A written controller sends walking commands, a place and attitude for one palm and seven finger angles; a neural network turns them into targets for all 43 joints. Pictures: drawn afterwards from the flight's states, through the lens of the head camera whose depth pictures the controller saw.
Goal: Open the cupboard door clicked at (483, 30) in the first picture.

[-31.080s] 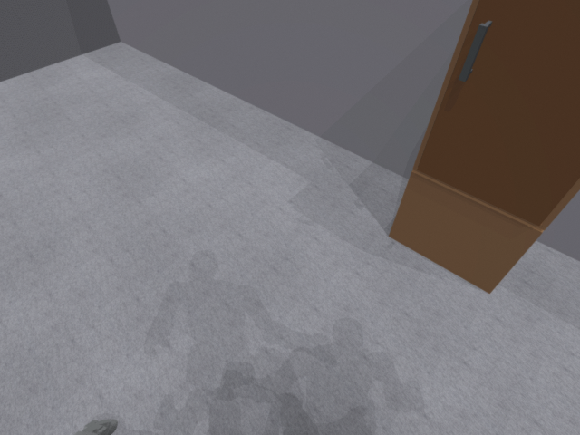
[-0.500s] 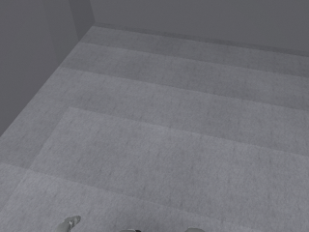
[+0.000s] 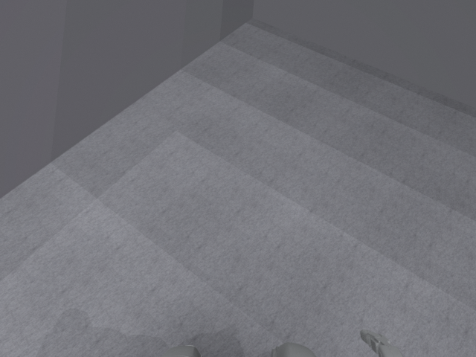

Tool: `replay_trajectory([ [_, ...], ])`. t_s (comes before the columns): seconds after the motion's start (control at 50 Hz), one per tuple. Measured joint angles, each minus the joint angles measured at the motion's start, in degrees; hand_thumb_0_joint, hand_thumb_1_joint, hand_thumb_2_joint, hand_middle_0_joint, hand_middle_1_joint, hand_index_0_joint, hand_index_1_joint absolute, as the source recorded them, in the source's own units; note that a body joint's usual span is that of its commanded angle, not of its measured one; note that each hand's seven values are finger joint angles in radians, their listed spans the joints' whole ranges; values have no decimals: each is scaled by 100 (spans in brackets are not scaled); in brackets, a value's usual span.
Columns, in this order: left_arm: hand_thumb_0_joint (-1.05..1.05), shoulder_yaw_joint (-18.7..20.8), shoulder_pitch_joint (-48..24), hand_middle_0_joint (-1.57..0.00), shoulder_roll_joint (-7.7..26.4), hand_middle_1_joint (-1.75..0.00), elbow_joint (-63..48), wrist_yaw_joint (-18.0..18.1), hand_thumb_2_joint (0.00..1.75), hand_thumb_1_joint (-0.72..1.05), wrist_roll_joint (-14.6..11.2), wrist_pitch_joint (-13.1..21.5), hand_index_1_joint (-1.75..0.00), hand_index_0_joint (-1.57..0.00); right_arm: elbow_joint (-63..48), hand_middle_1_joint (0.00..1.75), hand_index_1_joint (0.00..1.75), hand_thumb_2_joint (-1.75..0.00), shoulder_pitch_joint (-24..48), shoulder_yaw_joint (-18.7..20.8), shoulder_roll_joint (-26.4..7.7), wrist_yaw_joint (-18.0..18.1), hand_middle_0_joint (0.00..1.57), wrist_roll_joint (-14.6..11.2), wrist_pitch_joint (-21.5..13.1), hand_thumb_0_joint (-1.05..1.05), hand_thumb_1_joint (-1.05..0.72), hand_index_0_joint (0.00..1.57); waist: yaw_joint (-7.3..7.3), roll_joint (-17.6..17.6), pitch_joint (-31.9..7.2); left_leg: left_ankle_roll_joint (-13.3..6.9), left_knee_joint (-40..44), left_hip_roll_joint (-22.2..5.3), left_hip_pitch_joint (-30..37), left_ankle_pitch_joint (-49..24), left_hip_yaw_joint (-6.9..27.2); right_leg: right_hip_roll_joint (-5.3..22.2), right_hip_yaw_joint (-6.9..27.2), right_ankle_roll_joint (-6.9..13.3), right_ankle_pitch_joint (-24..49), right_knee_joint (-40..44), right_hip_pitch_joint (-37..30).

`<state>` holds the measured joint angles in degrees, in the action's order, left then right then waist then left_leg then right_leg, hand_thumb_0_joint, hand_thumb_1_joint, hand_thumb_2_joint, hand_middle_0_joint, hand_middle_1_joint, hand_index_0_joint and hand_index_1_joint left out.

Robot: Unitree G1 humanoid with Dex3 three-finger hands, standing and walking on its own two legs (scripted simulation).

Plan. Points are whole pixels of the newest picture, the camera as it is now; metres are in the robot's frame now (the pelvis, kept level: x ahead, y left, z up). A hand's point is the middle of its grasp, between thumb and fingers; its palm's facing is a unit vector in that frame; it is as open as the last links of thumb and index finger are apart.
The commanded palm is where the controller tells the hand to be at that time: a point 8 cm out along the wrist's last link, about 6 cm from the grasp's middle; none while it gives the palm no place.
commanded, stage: turn to face it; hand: left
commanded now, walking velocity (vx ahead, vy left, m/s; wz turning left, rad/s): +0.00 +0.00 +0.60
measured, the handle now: out of the picture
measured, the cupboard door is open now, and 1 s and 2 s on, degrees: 41 41 41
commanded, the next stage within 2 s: none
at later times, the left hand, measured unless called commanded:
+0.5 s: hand out of the picture +0.04 +0.16 -0.16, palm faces +0.31 -0.93 -0.22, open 7.4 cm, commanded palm none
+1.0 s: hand out of the picture +0.05 +0.17 -0.13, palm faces +0.55 -0.78 -0.31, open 7.4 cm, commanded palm none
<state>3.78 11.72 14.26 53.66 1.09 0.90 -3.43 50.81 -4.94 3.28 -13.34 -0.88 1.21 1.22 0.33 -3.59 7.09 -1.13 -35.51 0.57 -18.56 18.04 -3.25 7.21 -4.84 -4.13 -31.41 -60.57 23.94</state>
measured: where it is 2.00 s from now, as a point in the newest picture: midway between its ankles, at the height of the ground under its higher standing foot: outside the picture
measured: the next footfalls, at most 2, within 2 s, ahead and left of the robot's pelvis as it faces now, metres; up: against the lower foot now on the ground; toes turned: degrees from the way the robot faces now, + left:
right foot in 0.22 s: +0.08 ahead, -0.16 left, +0.00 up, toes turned +4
left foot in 0.54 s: +0.03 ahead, +0.08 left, +0.00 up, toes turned +26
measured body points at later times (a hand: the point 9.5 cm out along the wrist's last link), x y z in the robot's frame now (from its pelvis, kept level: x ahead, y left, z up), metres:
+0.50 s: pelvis +0.03 -0.04 +0.01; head +0.09 -0.02 +0.46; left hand +0.02 +0.21 -0.14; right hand +0.21 -0.26 -0.13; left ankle -0.01 +0.07 -0.70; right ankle +0.05 -0.16 -0.72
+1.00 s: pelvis +0.07 -0.07 +0.01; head +0.13 -0.06 +0.45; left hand +0.02 +0.21 -0.11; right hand +0.26 -0.25 -0.15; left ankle -0.02 +0.04 -0.67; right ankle +0.13 -0.16 -0.72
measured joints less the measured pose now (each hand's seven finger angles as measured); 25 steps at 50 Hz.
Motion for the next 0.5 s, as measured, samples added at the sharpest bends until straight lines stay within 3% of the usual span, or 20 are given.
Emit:
replay_trajectory([
  [0.08, 1, 53, -221, -20, 38, -30, -101, -37, 90, 91, 8, -37, -30, -20, 61, 30, 30, -89, -167, -20, 35, 74, 20, 29, 42, 0, -90, 20, 11, 188, -81, 124, 307, -28, 124, -167, 345, -167, 295, -67, 405, -54, 323],
  [0.16, 1, 47, -328, -20, 9, -30, -283, -72, 90, 91, -2, 57, -30, -20, 139, 30, 30, -89, -274, 0, 8, 62, 20, 54, 127, 1, -90, 20, -27, 424, -148, 245, 339, -78, 128, -194, 667, -313, 357, -45, 595, 1198, 27],
  [0.2, 1, 34, -294, -20, 20, -30, -381, -83, 90, 91, 4, 152, -30, -20, 152, 30, 30, -89, -334, 31, -5, 49, 20, 28, 180, 1, -90, 20, -42, 476, -217, 339, 120, -59, 13, -78, 808, -368, 303, -16, 1062, 2183, -346],
  [0.26, 0, -14, -279, -20, -72, -30, -417, -27, 90, 91, 59, 274, -30, -20, 185, 30, 30, -89, -317, 136, -97, 25, 20, -24, 265, 1, -90, 20, -74, 552, -186, 292, -1358, 51, -524, 908, 799, -289, 123, 312, 1236, 2282, -425],
  [0.3, 0, -60, -222, -20, -188, -30, -416, 6, 90, 91, 60, 270, -30, -20, 223, 30, 30, -89, -296, 182, -166, -4, 20, -15, 304, 1, -90, 20, -104, 583, -157, 305, -2488, 57, -870, 1001, 617, -207, -42, 370, 1237, 2411, -571],
  [0.34, 0, -95, -137, -20, -264, -30, -394, 27, 90, 91, 59, 255, -30, -20, 246, 30, 30, -89, -258, 192, -177, -37, 20, -14, 328, 1, -90, 20, -130, 516, -145, 372, -3005, -10, -1021, 900, 392, -127, -155, 362, 1322, 2655, -725],
  [0.38, 0, -119, -69, -20, -304, -30, -357, 32, 90, 91, 70, 250, -30, -20, 233, 30, 30, -89, -233, 173, -136, -63, 20, -26, 329, 1, -90, 19, -156, 379, -129, 427, -2789, -77, -955, 864, 195, -34, -267, 355, 1403, 2872, -854],
  [0.5, 0, -137, 32, -20, -329, -30, -270, -29, 90, 91, 82, 291, -30, -20, 163, 30, 30, -89, -149, 75, -39, -99, 20, -61, 240, 1, -90, 19, -84, 103, -24, 409, -682, -121, -243, 629, -183, 208, -699, 244, 1254, 2803, -973],
])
